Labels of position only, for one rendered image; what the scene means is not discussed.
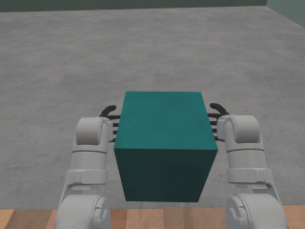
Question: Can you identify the robot left upper arm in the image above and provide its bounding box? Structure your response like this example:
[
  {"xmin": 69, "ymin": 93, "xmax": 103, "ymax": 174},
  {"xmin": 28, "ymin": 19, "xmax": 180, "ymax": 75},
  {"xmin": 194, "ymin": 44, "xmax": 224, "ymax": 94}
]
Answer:
[{"xmin": 54, "ymin": 195, "xmax": 111, "ymax": 229}]

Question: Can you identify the right robot forearm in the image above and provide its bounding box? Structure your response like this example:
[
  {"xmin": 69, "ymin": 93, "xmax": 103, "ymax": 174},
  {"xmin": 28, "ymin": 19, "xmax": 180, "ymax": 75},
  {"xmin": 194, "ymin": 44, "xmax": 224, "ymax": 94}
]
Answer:
[{"xmin": 216, "ymin": 114, "xmax": 288, "ymax": 229}]

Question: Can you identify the right robot hand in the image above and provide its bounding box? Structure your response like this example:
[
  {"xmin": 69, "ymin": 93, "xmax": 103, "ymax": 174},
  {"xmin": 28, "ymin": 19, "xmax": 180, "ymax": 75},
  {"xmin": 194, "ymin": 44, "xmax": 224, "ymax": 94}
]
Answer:
[{"xmin": 208, "ymin": 103, "xmax": 229, "ymax": 142}]

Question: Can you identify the carton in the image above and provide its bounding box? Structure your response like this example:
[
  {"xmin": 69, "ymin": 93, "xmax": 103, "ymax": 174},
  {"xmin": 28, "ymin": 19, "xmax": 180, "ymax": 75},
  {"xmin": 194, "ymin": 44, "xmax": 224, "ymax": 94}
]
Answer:
[{"xmin": 113, "ymin": 91, "xmax": 218, "ymax": 202}]

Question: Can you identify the left robot forearm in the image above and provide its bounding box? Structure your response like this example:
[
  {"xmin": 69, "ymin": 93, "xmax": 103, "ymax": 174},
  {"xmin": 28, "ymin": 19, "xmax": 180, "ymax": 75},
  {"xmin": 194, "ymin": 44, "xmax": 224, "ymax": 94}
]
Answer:
[{"xmin": 54, "ymin": 116, "xmax": 113, "ymax": 229}]

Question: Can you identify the left robot hand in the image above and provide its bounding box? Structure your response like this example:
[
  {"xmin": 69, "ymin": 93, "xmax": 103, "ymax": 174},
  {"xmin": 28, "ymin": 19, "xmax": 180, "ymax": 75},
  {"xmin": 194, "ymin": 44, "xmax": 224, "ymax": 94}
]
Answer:
[{"xmin": 99, "ymin": 105, "xmax": 121, "ymax": 142}]

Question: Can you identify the robot right upper arm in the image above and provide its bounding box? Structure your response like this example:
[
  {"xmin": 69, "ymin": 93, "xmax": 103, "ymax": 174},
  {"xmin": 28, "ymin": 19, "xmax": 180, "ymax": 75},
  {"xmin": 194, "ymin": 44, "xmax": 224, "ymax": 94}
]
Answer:
[{"xmin": 225, "ymin": 193, "xmax": 288, "ymax": 229}]

